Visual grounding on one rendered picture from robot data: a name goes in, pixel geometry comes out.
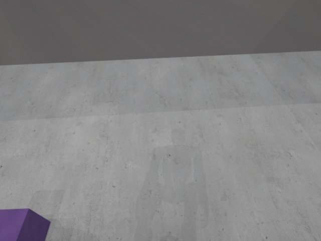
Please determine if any carton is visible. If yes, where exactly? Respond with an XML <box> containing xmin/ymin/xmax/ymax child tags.
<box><xmin>0</xmin><ymin>208</ymin><xmax>51</xmax><ymax>241</ymax></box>

